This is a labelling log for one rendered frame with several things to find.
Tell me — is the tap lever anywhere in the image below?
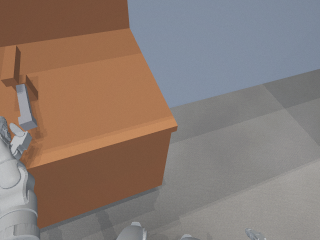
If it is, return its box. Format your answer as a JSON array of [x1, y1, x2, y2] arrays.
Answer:
[[16, 84, 38, 131]]

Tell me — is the robot right hand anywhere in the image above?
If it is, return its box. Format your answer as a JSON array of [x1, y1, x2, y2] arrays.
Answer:
[[245, 228, 266, 240]]

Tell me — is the left robot thigh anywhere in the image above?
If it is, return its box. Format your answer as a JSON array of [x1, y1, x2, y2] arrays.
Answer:
[[116, 225, 147, 240]]

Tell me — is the robot left hand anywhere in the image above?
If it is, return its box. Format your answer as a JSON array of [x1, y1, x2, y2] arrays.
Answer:
[[0, 116, 32, 164]]

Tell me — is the left robot forearm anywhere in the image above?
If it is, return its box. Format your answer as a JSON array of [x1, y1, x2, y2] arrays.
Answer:
[[0, 159, 40, 240]]

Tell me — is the counter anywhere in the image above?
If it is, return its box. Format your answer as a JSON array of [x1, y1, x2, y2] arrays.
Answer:
[[0, 0, 178, 229]]

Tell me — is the left robot shin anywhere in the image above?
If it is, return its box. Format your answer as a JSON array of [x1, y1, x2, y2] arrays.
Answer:
[[131, 222, 141, 227]]

